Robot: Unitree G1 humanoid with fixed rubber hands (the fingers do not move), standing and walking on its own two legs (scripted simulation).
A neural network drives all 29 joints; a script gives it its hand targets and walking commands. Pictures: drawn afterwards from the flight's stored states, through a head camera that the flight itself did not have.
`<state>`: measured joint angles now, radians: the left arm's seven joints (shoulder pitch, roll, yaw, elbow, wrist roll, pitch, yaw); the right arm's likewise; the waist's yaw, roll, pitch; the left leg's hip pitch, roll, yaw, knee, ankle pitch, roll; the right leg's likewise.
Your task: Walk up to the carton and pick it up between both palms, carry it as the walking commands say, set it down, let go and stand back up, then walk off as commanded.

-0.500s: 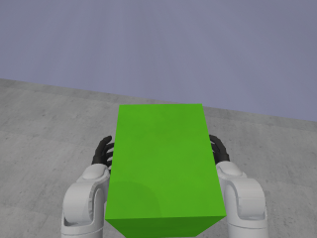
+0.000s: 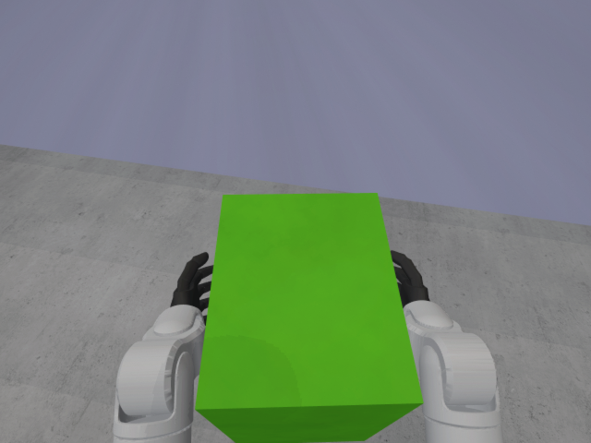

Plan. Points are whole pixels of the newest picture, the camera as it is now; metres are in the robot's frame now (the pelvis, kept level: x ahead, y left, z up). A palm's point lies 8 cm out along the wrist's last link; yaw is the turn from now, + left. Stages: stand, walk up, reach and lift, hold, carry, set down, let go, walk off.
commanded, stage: carry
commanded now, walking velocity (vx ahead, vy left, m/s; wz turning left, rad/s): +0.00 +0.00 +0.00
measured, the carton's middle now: (301, 330) +0.25 +0.00 +0.06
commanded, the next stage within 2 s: hold in 0.10 s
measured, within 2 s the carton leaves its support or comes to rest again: neither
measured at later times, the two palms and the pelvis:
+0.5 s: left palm (188, 329) +0.27 +0.15 +0.04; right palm (391, 328) +0.26 -0.12 +0.04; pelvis -0.02 +0.02 +0.01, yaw -7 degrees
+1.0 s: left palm (207, 337) +0.29 +0.14 -0.02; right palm (392, 342) +0.27 -0.14 -0.02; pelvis -0.06 +0.03 -0.02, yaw -9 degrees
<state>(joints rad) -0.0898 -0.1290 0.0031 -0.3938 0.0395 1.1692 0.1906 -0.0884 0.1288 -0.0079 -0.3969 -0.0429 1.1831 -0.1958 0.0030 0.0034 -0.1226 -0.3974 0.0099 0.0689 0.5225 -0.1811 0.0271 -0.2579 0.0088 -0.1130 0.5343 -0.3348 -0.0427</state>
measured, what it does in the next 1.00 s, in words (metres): shifts its weight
